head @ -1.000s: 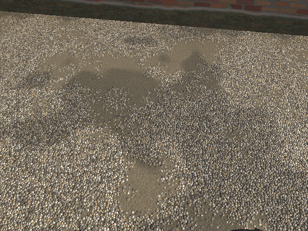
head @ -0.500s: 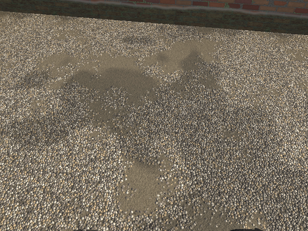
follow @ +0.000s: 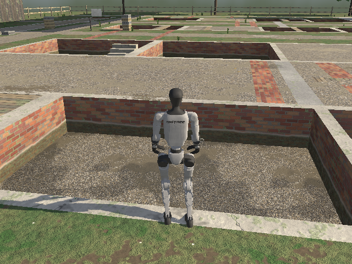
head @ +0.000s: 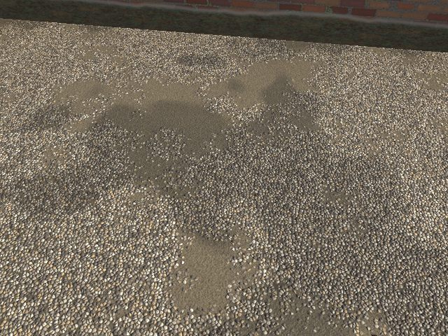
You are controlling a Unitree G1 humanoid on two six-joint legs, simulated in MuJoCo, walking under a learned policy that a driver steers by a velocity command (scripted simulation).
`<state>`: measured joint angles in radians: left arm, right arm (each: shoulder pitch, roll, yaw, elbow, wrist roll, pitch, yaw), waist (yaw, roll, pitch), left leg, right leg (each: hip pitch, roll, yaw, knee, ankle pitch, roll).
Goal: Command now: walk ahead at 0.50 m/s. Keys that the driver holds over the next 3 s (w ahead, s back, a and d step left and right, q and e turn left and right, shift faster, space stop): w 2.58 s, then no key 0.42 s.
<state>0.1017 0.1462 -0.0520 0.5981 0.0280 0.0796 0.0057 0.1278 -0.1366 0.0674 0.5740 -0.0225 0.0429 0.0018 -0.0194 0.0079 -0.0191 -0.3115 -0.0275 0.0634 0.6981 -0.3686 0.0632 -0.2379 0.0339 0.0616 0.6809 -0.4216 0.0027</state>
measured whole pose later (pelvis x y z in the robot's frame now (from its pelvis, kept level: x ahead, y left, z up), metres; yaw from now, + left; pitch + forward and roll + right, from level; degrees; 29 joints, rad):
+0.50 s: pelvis +0.00 +0.00 +0.00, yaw +0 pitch -1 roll -1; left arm 0.10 0.15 -0.05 0.60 0.03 0.08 0.01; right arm 0.13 -0.14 0.07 0.57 -0.02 0.05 0.00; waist -0.02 0.01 -0.02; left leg -0.31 -0.02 0.07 0.70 -0.37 0.06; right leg -0.24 0.04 0.07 0.68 -0.42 0.00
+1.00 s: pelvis +0.00 +0.00 +0.00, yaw +0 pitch -1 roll -1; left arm 0.10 0.15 -0.05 0.60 0.03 0.08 0.01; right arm 0.13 -0.14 0.07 0.57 -0.02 0.04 0.00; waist -0.02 0.01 -0.02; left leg -0.31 -0.02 0.07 0.70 -0.37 0.06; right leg -0.24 0.04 0.07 0.69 -0.42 0.00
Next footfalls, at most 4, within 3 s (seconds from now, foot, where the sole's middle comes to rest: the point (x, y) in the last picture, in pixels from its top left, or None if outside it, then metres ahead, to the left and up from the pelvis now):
none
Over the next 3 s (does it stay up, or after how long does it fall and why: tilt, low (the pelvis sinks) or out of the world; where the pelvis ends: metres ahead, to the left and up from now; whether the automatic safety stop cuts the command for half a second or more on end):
stays up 0.01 0.01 0.02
